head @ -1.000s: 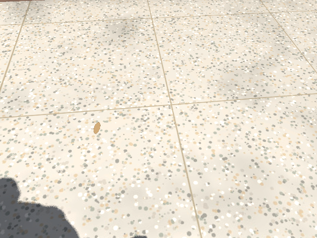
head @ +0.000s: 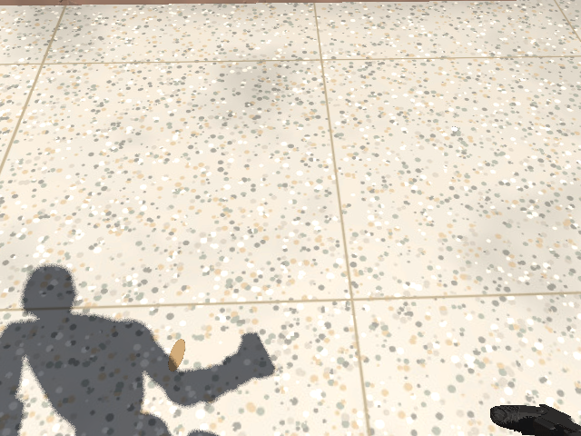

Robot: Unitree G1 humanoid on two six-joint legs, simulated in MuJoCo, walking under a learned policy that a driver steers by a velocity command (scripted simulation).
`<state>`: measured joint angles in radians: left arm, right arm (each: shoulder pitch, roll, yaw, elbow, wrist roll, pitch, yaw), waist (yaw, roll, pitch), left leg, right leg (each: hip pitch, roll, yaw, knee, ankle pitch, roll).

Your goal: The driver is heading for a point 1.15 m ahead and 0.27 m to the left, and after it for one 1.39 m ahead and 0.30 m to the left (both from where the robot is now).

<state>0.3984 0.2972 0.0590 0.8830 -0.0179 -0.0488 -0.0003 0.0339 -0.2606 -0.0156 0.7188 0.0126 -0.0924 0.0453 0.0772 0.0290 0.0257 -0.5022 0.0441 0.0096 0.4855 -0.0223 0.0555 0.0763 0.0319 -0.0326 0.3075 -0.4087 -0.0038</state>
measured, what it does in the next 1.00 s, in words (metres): walks ahead: right foot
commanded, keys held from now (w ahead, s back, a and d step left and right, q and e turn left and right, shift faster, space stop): w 0.68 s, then w+q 0.24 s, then q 0.08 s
